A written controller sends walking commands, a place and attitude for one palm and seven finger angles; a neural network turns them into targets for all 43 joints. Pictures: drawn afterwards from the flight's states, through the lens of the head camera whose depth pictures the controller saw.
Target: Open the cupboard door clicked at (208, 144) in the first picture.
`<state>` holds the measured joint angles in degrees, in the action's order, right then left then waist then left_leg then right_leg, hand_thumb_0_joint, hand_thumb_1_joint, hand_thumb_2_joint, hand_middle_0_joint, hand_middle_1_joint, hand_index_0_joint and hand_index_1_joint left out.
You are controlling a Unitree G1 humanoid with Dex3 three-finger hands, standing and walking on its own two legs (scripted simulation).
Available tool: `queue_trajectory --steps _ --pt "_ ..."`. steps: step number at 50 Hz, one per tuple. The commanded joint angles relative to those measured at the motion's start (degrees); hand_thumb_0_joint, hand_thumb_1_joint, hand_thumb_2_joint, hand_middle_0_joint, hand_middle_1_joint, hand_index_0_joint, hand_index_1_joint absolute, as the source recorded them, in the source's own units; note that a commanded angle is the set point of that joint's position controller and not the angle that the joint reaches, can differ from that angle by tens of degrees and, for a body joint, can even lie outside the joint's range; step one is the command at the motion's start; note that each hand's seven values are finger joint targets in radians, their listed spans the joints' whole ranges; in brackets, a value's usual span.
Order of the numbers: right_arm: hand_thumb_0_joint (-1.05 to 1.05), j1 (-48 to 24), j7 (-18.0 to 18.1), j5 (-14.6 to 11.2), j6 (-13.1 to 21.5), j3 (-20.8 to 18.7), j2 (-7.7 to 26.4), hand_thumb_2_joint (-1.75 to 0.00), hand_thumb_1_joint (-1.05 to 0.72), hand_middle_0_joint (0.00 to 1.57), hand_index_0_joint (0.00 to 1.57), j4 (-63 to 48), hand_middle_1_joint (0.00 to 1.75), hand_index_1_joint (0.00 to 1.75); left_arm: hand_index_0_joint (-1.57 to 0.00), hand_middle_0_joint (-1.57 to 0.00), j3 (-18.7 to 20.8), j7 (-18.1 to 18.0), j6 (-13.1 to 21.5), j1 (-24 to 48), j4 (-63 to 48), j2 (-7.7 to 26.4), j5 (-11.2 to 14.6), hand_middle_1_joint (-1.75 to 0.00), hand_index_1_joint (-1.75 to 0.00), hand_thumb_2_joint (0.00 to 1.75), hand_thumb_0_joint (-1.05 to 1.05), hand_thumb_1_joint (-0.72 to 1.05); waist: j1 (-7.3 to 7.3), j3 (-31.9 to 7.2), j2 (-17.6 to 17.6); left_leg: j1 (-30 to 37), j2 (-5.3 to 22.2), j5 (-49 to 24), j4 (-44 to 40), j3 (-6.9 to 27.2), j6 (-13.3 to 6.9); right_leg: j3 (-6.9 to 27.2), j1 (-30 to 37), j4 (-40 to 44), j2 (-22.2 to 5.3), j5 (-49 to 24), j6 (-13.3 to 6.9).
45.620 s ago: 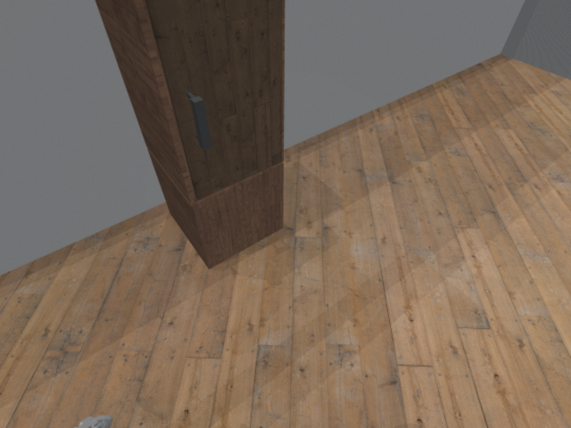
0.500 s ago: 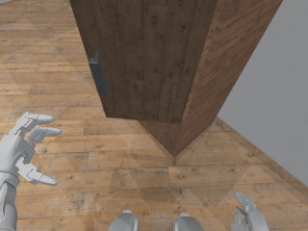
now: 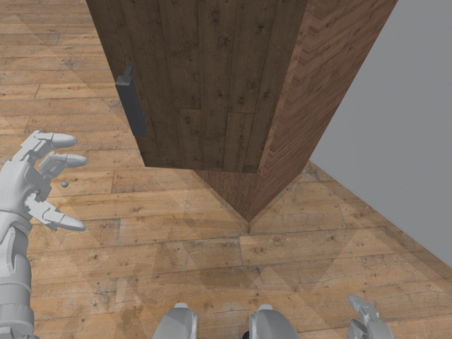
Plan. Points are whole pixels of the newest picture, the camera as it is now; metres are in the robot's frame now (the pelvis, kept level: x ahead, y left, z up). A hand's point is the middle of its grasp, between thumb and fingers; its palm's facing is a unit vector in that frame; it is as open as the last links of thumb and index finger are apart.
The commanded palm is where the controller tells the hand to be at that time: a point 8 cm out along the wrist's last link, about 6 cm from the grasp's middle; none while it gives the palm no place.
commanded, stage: move the hooked fingers beside the handle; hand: left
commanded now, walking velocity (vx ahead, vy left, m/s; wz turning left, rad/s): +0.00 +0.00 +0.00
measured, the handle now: (135, 101) +0.56 +0.21 +0.04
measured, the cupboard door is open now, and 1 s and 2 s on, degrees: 43 43 43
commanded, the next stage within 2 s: slide the fingers in behind the handle in 1.92 s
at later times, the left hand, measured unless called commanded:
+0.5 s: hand (76, 149) +0.42 +0.28 +0.05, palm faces -0.01 -1.00 -0.02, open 14.0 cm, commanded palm +0.40 +0.33 +0.05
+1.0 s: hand (94, 122) +0.48 +0.27 +0.06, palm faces +0.00 -1.00 -0.03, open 14.0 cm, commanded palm +0.48 +0.31 +0.04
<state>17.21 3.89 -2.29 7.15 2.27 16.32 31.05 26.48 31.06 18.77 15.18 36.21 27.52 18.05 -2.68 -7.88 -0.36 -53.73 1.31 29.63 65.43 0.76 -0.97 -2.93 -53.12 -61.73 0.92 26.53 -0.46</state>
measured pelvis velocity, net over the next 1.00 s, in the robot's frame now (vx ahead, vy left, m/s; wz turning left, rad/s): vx -0.01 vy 0.01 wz -0.03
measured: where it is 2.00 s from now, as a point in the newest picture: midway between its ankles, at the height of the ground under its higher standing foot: outside the picture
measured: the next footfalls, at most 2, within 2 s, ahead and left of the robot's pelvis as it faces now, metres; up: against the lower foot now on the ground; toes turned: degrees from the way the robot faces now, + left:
none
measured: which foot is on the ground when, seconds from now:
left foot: down 0.00-1.00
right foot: down 0.00-1.00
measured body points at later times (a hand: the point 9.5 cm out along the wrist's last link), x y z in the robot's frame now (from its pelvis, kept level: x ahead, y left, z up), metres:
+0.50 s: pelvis +0.00 +0.01 -0.01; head +0.11 +0.04 +0.43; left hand +0.41 +0.34 +0.06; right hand +0.08 -0.26 -0.11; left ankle +0.02 +0.11 -0.65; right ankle +0.03 -0.12 -0.65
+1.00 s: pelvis -0.01 +0.01 -0.02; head +0.14 +0.03 +0.41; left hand +0.48 +0.32 +0.06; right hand +0.02 -0.27 -0.12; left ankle +0.02 +0.11 -0.65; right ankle +0.03 -0.12 -0.65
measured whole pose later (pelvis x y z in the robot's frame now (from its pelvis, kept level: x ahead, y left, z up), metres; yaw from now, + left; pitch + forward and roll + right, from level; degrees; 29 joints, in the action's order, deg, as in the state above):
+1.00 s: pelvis -0.01 +0.01 -0.02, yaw -2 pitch +24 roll -4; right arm 20.1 2.4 -0.7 -2.6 3.7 16.8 34.0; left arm 29.7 27.5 22.2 47.4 66.0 39.1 7.5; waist -8.9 -6.7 -0.7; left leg -63.7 2.3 30.4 70.0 0.9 -1.5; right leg -3.0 -62.7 -64.7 1.9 26.1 0.0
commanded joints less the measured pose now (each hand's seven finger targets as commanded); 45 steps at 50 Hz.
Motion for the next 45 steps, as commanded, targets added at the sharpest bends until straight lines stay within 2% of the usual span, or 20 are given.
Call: queue_trajectory --steps 1,4,5,7,11,12,16,18,20,23,25,26,27,30,31,32,34,35,37,45 --pt "0.0 2.3 0.4 0.0 1.8 -4.4 9.2 -0.9 -0.9 0.2 0.2 -5.8 0.3 0.3 -0.3 -0.3 3.4 0.0 4.7 15.9 -10.0 15.1 1.3 -1.2 -1.2 0.3 0.0 -0.5 0.34 -20.1 -6.3 13.1 -0.6 -18.5 -9.7 1.1 -0.1 1.5 10.6 6.9 0.9 -12.7 -1.1" --pt "0.0 3.0 0.5 0.1 1.1 -4.3 9.6 -0.9 -0.9 0.2 0.2 -5.1 0.3 0.3 -0.3 -0.3 3.8 -0.2 4.7 19.8 -6.0 16.2 0.9 -1.2 -1.2 0.3 0.0 -0.5 -0.53 -18.3 -3.8 10.7 -0.6 -16.5 -9.2 1.1 -0.4 1.5 9.9 6.9 1.1 -11.4 -1.2" --pt "0.0 3.3 0.6 0.2 0.8 -4.4 9.8 -0.9 -0.9 0.2 0.2 -4.6 0.3 0.3 -0.3 -0.3 5.1 -0.3 5.0 21.5 -5.3 18.2 0.3 -1.2 -1.2 0.3 0.0 -0.5 -0.29 -19.5 -4.2 11.0 -0.5 -16.1 -9.2 1.2 -0.3 1.7 9.9 6.8 1.0 -10.9 -1.1" --pt "0.0 3.4 0.5 0.2 0.4 -4.4 9.6 -0.9 -0.9 0.2 0.2 -4.6 0.3 0.3 -0.3 -0.3 3.3 -0.3 5.5 22.8 -4.4 16.6 -0.5 -1.2 -1.2 0.3 0.0 -0.5 -0.41 -19.6 -6.3 12.5 -0.5 -16.7 -9.7 1.5 -0.1 1.2 8.5 6.7 0.9 -10.5 -1.3" --pt "0.0 4.4 0.3 0.4 -0.4 -4.6 9.9 -0.9 -0.9 0.2 0.2 -3.8 0.3 0.3 -0.3 -0.3 4.6 -0.3 6.4 24.8 -2.7 18.7 -1.0 -1.2 -1.2 0.3 0.0 -0.5 -0.22 -22.7 -6.6 14.8 -0.2 -20.3 -9.1 1.9 0.2 1.2 8.5 6.1 1.1 -12.6 -1.4" --pt "0.0 4.3 0.2 0.4 -0.6 -4.4 9.8 -0.9 -0.9 0.2 0.2 -3.6 0.3 0.3 -0.3 -0.3 3.6 -0.3 6.2 26.2 -1.5 18.0 -1.2 -1.2 -1.2 0.3 0.0 -0.5 -0.51 -21.4 -7.8 14.1 -0.2 -19.2 -9.1 1.9 0.2 1.1 7.5 6.2 1.0 -11.8 -1.4" --pt "0.0 5.2 0.3 0.4 -1.7 -4.3 10.3 -0.9 -0.9 0.2 0.2 -2.8 0.3 0.3 -0.3 -0.3 3.8 -0.7 5.8 31.9 4.3 19.6 -2.3 -1.2 -1.2 0.3 0.0 -0.5 -1.63 -19.5 -5.8 11.4 -0.2 -16.7 -8.4 1.7 -0.2 1.2 6.1 6.1 1.1 -10.6 -1.2" --pt "0.0 5.6 0.2 0.7 -2.1 -4.2 10.5 -0.9 -0.9 0.2 0.2 -2.5 0.3 0.3 -0.3 -0.3 4.8 -1.0 6.2 34.8 6.4 21.7 -3.2 -1.2 -1.2 0.3 0.0 -0.5 -1.76 -20.3 -5.8 10.4 -0.2 -15.7 -8.0 1.8 -0.3 1.3 6.0 5.7 1.0 -9.8 -1.2" --pt "0.0 6.2 0.1 0.8 -2.5 -4.3 10.5 -0.9 -0.9 0.2 0.2 -2.5 0.3 0.3 -0.3 -0.3 5.5 -0.7 7.3 36.2 6.0 22.9 -3.5 -1.2 -1.2 0.3 0.0 -0.5 -1.33 -24.0 -7.5 13.0 -0.1 -19.7 -7.2 1.8 0.0 1.3 6.5 4.8 1.2 -12.7 -1.4" --pt "0.0 6.8 -0.4 0.9 -3.2 -4.4 10.7 -0.9 -0.9 0.2 0.2 -2.1 0.3 0.3 -0.3 -0.3 4.5 -0.4 7.9 37.1 6.1 22.1 -3.8 -1.2 -1.2 0.3 0.0 -0.5 -1.51 -25.6 -8.7 16.1 0.3 -23.7 -6.9 2.7 0.4 0.8 4.9 4.4 1.3 -14.0 -1.5" --pt "0.0 7.3 -0.5 0.8 -3.8 -4.3 10.8 -0.9 -0.9 0.2 0.2 -1.7 0.3 0.3 -0.3 -0.3 3.4 0.1 7.2 37.9 9.3 21.0 -3.6 -1.2 -1.2 0.3 0.0 -0.5 -2.53 -24.1 -7.2 15.0 0.5 -23.1 -6.3 2.6 0.2 0.8 3.2 4.4 1.6 -13.8 -1.3" --pt "0.0 7.6 -0.4 0.9 -4.2 -4.3 11.0 -0.9 -0.9 0.2 0.2 -1.3 0.3 0.3 -0.3 -0.3 4.8 -0.1 7.0 39.3 11.0 23.1 -4.0 -1.2 -1.2 0.3 0.0 -0.5 -2.34 -22.7 -6.9 13.6 0.5 -21.9 -6.5 2.9 0.2 0.6 3.2 4.3 1.5 -13.2 -1.3" --pt "0.0 7.5 -0.5 0.8 -4.5 -4.1 10.9 -0.9 -0.9 0.2 0.2 -1.6 0.3 0.3 -0.3 -0.3 3.7 -0.2 6.6 39.9 11.9 22.2 -4.4 -1.2 -1.2 0.3 0.0 -0.5 -2.59 -22.1 -7.4 12.5 0.3 -19.9 -6.6 2.5 0.0 0.8 3.0 4.5 1.4 -11.9 -1.3" --pt "0.0 8.3 -0.4 1.1 -5.2 -4.1 11.3 -0.9 -0.9 0.2 0.2 -1.3 0.3 0.3 -0.3 -0.3 4.4 -0.9 7.2 44.5 11.5 24.5 -5.5 -1.2 -1.2 0.3 0.0 -0.5 -2.92 -24.4 -8.4 14.3 0.5 -21.4 -6.2 3.3 0.2 0.6 1.9 3.9 1.5 -12.1 -1.4" --pt "0.0 8.5 -0.5 1.2 -5.4 -4.2 11.2 -0.9 -0.9 0.2 0.2 -1.0 0.3 0.3 -0.3 -0.3 4.1 -1.2 7.7 45.8 10.8 24.2 -5.6 -1.2 -1.2 0.3 0.0 -0.5 -3.29 -25.5 -10.1 15.7 0.5 -22.0 -5.9 3.4 0.3 0.6 0.9 3.8 1.4 -12.1 -1.3" --pt "0.0 8.7 -0.6 1.3 -5.6 -4.2 11.3 -0.9 -0.9 0.2 0.2 -0.8 0.3 0.3 -0.3 -0.3 4.6 -1.5 8.0 45.7 10.7 24.9 -5.9 -1.2 -1.2 0.3 0.0 -0.5 -2.93 -26.2 -10.3 16.4 0.6 -22.9 -5.8 3.7 0.5 0.5 0.9 3.6 1.5 -12.2 -1.4" --pt "0.0 9.2 -0.7 1.5 -5.9 -4.0 11.1 -0.9 -0.9 0.2 0.2 -0.7 0.3 0.3 -0.3 -0.3 3.1 -1.7 8.4 47.2 11.0 23.3 -5.7 -1.2 -1.2 0.3 0.0 -0.5 -3.82 -26.4 -9.9 17.4 0.7 -25.2 -5.4 4.1 0.6 0.1 0.0 3.3 1.7 -13.0 -1.6" --pt "0.0 9.3 -0.7 1.6 -6.2 -4.1 11.4 -0.9 -0.9 0.2 0.2 -0.1 0.3 0.3 -0.3 -0.3 4.3 -2.0 8.4 47.6 11.8 24.7 -6.1 -1.2 -1.2 0.3 0.0 -0.5 -3.6 -26.7 -10.1 17.5 0.9 -25.0 -5.3 4.1 0.7 0.2 -0.2 3.4 1.6 -12.9 -1.4" --pt "0.0 9.5 -0.7 1.6 -6.8 -3.9 11.4 -0.9 -0.9 0.2 0.2 0.0 0.3 0.3 -0.3 -0.3 3.8 -2.4 7.6 48.4 14.3 24.8 -6.9 -1.2 -1.2 0.3 0.0 -0.5 -4.18 -24.9 -9.3 15.0 0.7 -22.5 -5.4 4.0 0.3 0.2 -0.2 3.6 1.5 -12.0 -1.2" --pt "0.0 11.0 -0.9 1.9 -8.3 -3.5 11.4 -0.9 -0.9 0.2 0.2 -0.1 0.3 0.3 -0.3 -0.3 5.4 -3.5 7.6 51.9 15.6 28.7 -8.4 -1.2 -1.2 0.3 0.0 -0.5 -4.82 -28.1 -9.9 13.9 0.7 -24.4 -4.0 3.3 -0.2 1.0 2.1 3.2 1.7 -15.0 -1.0"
